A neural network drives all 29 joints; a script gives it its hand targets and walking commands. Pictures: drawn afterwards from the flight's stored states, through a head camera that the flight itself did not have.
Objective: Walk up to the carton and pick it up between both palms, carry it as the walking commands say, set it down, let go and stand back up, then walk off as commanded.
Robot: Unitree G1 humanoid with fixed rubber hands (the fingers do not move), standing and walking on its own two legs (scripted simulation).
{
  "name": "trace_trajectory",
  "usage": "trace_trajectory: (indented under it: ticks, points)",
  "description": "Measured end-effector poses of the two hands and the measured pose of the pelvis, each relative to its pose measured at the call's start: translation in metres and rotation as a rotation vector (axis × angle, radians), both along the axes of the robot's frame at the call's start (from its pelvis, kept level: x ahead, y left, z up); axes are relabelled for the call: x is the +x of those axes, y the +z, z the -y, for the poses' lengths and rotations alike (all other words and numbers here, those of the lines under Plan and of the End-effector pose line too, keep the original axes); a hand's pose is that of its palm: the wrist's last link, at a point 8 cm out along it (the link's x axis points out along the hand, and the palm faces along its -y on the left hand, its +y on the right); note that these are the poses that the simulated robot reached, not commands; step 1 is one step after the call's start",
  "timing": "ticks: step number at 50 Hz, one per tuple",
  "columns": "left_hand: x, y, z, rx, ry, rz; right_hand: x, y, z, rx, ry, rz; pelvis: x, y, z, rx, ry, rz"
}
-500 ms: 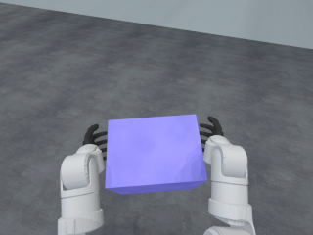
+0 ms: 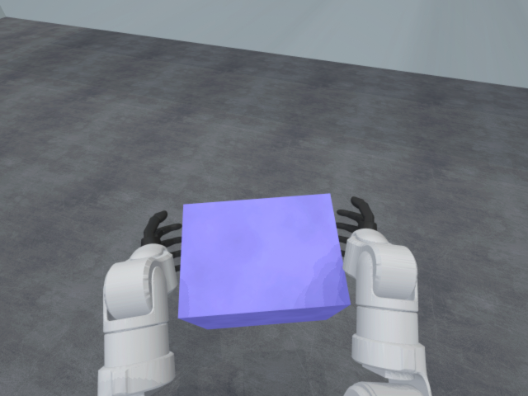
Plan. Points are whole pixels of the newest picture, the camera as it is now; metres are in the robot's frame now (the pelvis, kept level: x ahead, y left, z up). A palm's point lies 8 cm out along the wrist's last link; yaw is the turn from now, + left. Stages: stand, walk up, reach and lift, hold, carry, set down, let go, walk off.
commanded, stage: carry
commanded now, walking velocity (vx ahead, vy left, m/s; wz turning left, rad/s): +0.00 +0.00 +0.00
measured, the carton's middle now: (262, 268) +0.32 +0.00 +0.00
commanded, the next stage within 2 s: hold in 1.10 s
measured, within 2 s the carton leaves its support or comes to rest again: neither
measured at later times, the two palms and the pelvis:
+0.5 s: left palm (156, 264) +0.28 +0.15 +0.09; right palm (364, 248) +0.29 -0.15 +0.10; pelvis +0.00 +0.00 +0.00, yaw +0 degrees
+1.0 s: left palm (158, 268) +0.28 +0.15 +0.08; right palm (361, 251) +0.29 -0.15 +0.09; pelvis +0.00 +0.00 +0.00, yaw +0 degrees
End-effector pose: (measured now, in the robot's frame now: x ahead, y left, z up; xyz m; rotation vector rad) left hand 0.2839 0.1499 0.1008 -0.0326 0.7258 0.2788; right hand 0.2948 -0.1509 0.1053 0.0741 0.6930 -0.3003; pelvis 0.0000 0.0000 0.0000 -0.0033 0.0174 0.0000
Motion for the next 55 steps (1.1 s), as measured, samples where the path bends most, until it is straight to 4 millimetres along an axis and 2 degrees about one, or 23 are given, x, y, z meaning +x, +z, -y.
trace_trajectory:
  ticks: [23, 29, 42, 47, 55]
  points:
    - [-0.005, -0.004, 0.001, 0.001, -0.006, -0.012, -0.005, -0.003, 0.002, -0.010, 0.008, -0.010, -0.004, 0.000, 0.001, 0.000, -0.001, 0.006]
    - [-0.005, -0.013, -0.001, -0.004, -0.006, -0.027, -0.004, -0.010, 0.000, -0.019, 0.014, -0.026, -0.004, 0.000, 0.000, -0.001, -0.001, 0.006]
    - [-0.006, -0.013, -0.001, -0.003, -0.010, -0.022, -0.005, -0.009, 0.000, -0.020, 0.014, -0.019, -0.005, -0.001, 0.000, -0.002, -0.001, 0.008]
    - [-0.004, -0.020, -0.001, 0.001, -0.016, -0.039, -0.003, -0.017, 0.000, -0.028, 0.027, -0.036, -0.004, 0.000, 0.000, -0.001, -0.001, 0.006]
    - [0.001, -0.018, 0.001, 0.008, -0.019, -0.021, 0.002, -0.016, 0.002, -0.023, 0.029, -0.018, -0.001, 0.000, 0.002, 0.001, -0.001, 0.002]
